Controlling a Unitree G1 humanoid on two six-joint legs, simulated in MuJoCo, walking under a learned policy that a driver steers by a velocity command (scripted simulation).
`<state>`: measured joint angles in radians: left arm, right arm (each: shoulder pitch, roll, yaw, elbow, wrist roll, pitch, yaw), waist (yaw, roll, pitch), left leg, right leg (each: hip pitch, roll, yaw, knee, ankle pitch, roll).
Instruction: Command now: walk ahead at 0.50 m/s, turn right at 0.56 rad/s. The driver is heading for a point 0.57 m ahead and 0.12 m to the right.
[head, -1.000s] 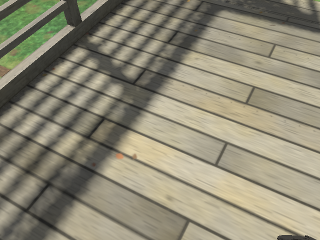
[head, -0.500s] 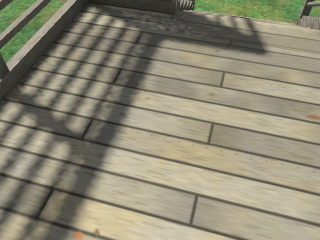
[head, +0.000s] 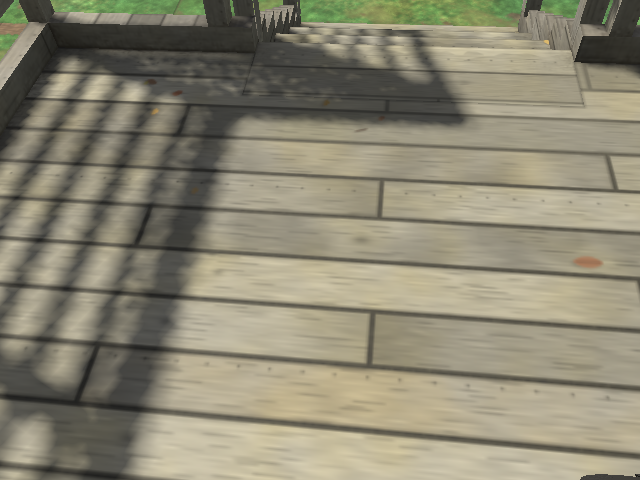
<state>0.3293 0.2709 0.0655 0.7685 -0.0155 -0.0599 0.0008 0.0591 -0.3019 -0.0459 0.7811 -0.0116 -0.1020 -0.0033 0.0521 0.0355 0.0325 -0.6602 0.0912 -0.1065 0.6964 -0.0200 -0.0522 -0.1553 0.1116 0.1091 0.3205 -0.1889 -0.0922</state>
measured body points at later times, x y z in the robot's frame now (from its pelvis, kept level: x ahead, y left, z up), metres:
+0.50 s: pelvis +0.27 +0.04 +0.00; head +0.30 +0.03 +0.45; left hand +0.53 +0.23 -0.09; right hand +0.21 -0.25 -0.12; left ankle +0.25 +0.15 -0.75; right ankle +0.35 -0.16 -0.68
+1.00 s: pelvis +0.47 -0.10 +0.00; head +0.50 -0.13 +0.44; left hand +0.71 +0.08 -0.10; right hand +0.47 -0.41 -0.12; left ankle +0.64 +0.01 -0.69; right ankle +0.45 -0.17 -0.75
